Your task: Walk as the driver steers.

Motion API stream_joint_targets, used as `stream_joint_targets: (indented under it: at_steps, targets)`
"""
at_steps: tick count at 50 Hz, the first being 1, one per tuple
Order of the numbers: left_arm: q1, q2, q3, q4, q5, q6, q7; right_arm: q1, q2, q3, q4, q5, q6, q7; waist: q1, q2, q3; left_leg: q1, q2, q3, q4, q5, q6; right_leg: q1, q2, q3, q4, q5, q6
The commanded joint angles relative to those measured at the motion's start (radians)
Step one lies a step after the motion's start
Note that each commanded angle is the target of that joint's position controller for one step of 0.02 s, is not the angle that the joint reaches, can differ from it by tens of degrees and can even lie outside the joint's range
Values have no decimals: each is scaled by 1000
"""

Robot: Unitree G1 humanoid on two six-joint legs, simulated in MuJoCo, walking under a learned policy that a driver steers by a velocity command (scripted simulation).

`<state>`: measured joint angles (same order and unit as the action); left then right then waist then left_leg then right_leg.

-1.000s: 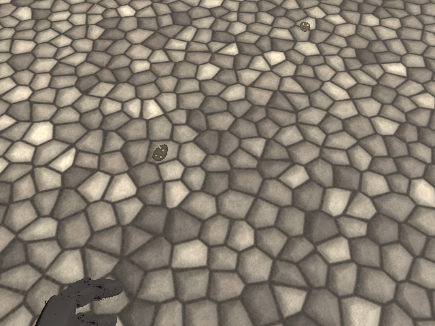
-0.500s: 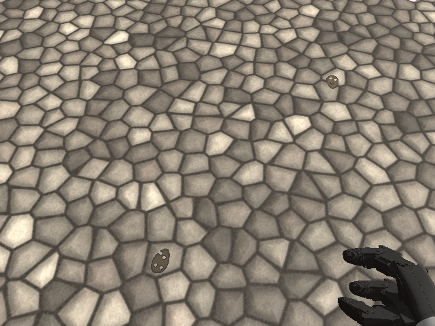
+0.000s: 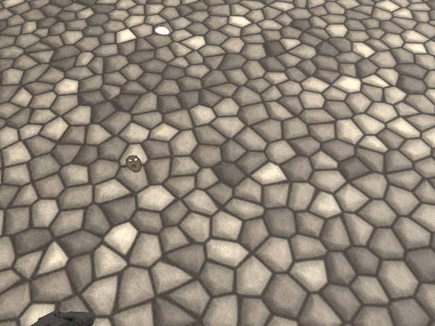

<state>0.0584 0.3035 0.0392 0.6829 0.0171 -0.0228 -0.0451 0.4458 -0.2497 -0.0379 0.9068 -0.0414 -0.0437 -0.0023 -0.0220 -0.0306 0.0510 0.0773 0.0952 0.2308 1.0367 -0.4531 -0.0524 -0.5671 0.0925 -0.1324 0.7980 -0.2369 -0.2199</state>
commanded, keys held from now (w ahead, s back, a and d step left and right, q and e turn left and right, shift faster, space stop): w+e+shift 0.02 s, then shift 0.98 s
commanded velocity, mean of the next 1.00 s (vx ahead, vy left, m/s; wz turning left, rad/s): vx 0.26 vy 0.00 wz -0.25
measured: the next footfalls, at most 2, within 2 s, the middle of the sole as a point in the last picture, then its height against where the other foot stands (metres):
left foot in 0.36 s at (207, 299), level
right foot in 0.72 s outside the picture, level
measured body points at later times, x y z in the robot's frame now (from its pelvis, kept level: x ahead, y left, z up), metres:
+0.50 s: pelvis +0.36 +0.02 +0.03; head +0.39 -0.01 +0.48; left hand +0.51 +0.27 -0.08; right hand +0.48 -0.25 -0.07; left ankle +0.50 +0.07 -0.69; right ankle +0.23 -0.09 -0.57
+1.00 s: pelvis +0.43 -0.04 +0.04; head +0.44 -0.05 +0.49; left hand +0.60 +0.17 -0.08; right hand +0.48 -0.30 -0.09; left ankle +0.50 +0.07 -0.69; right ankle +0.40 -0.16 -0.69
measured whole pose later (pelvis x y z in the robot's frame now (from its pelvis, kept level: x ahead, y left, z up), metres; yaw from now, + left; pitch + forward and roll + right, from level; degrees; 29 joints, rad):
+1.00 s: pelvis +0.43 -0.04 +0.04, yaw -14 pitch +0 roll +1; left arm 0.23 0.19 0.03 0.82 0.01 -0.02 0.03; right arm 0.20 -0.22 -0.03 0.84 -0.02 -0.02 -0.01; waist -0.02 0.01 0.00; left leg -0.32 -0.02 0.00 0.54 -0.22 0.00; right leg -0.27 0.00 0.05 0.59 -0.32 0.01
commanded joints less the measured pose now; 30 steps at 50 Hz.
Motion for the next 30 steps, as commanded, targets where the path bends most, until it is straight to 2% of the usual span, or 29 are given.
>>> stream_joint_targets:
  at_steps: [1,2,3,4,5,6,7,8,9,10,11,12,13,14,15,16,17,18,19,20,21,22,23,24,25,27,28,29,30]
  targets:
    - [354,318,113,41,10,32,36,-198,-173,-21,-274,4,-65,4,139,-57,-243,-965,-68,-292,585,25,31,944,-319,931,-507,-162,-230]
    - [320,260,100,50,6,22,44,-205,-173,-15,-260,13,-77,1,95,46,-107,-947,-37,-288,492,94,34,790,-324,868,-544,-5,-194]
    - [267,211,85,57,5,8,46,-194,-160,-12,-232,5,-72,-7,30,152,-23,-860,0,-278,412,119,31,623,-286,734,-531,222,-142]
    - [244,185,73,46,-2,-14,54,-160,-150,-8,-228,-5,-53,-11,-9,148,-6,-767,22,-275,366,110,12,502,-279,645,-486,573,-145]
    - [227,150,59,52,-15,-28,56,-136,-139,-6,-218,-17,-28,-10,-39,157,-12,-691,43,-273,310,90,-7,413,-256,561,-484,753,-130]
    - [233,131,51,62,-27,-41,53,-141,-128,-5,-220,-20,-9,-6,-48,162,-13,-630,55,-263,218,71,-19,341,-222,481,-489,843,-105]
    - [237,128,48,70,-26,-49,50,-165,-107,0,-225,-16,2,1,-44,161,-22,-590,48,-233,143,99,-18,296,-169,413,-497,946,-66]
    - [207,84,48,42,-64,-71,57,-300,-113,-16,-286,48,-50,-18,0,128,-27,-628,25,-266,79,132,-25,288,-179,457,-480,950,-63]
    - [204,99,48,50,-73,-70,70,-361,-87,-4,-314,44,-73,-16,6,126,-25,-637,8,-241,-51,195,-27,286,-139,401,-462,942,-32]
    - [228,86,46,61,-65,-56,87,-403,-54,5,-320,34,-94,-8,30,111,-36,-596,-37,-203,-217,336,-18,273,-70,331,-444,875,15]
    - [294,91,49,80,-54,-38,103,-457,-28,11,-324,27,-110,1,79,101,-70,-538,-99,-161,-382,515,-4,292,-27,301,-428,797,65]
    - [373,96,50,107,-46,-27,111,-493,-24,10,-330,28,-119,14,123,77,-101,-476,-153,-138,-467,680,6,318,-32,316,-422,754,99]
    - [423,88,45,131,-38,-17,116,-514,-24,7,-339,31,-119,26,138,37,-112,-441,-192,-133,-511,764,20,347,-42,328,-414,737,126]
    - [437,80,41,142,-34,-12,118,-516,-34,1,-349,34,-114,32,130,-18,-111,-414,-215,-142,-540,785,36,368,-49,343,-384,728,146]
    - [429,71,40,142,-32,-12,119,-492,-59,-10,-352,33,-108,31,101,-68,-118,-370,-226,-160,-554,776,51,386,-57,367,-326,737,166]
    - [398,73,43,133,-30,-13,123,-438,-92,-24,-346,29,-104,27,49,-104,-134,-319,-224,-175,-563,763,62,408,-66,386,-246,786,192]
    - [324,83,49,109,-30,-13,125,-323,-118,-36,-319,24,-106,23,-38,-121,-164,-216,-196,-186,-606,816,75,398,-58,382,-108,806,226]
    - [213,85,48,63,-22,-16,116,-93,-150,-49,-261,17,-111,17,-172,-98,-251,5,-69,-274,-657,998,130,315,-21,348,191,621,266]
    - [397,-31,19,71,0,-7,99,-35,-163,-32,-238,-18,-105,14,-95,255,-456,356,313,-641,-451,1577,373,69,129,342,691,-470,338]
    - [566,58,25,109,-35,-13,70,-42,-130,-28,-242,-3,-91,22,-73,167,-645,444,423,-887,-456,1381,493,-24,78,525,809,-479,313]
    - [431,127,41,82,-63,-1,63,-161,-127,-36,-283,13,-75,13,-82,111,-520,319,369,-836,-525,1068,466,-97,19,473,833,-407,311]
    - [302,127,41,49,-49,13,65,-264,-84,-20,-290,24,-58,3,-51,8,-334,91,274,-716,-609,814,399,-118,-20,376,729,-332,293]
    - [242,109,39,34,-26,31,75,-321,-48,5,-293,20,-48,-8,-10,-49,-221,-127,225,-658,-690,635,358,-80,-48,312,678,-279,284]
    - [285,75,35,33,-25,47,74,-352,-72,3,-279,14,-38,-6,49,13,-140,-304,186,-625,-732,559,353,2,-75,289,608,-258,285]
    - [318,48,29,46,-24,57,75,-375,-73,2,-270,15,-31,4,74,50,-88,-440,121,-541,-768,530,324,76,-98,256,487,-251,285]
    - [331,-12,14,55,-22,44,85,-381,-77,-5,-248,15,-32,20,89,89,-112,-519,36,-384,-763,752,293,202,-103,193,225,-230,291]
    - [308,-27,5,51,-14,35,88,-362,-88,-11,-235,18,-32,22,74,105,-158,-479,41,-366,-744,849,300,230,-114,191,135,-188,295]
    - [285,-30,1,50,-10,31,88,-336,-97,-17,-219,19,-30,21,58,116,-206,-433,61,-374,-732,863,306,255,-125,199,73,-124,294]
    - [274,-19,2,51,-13,33,88,-321,-102,-20,-208,23,-24,19,52,124,-241,-405,77,-387,-731,778,307,281,-130,205,26,-70,291]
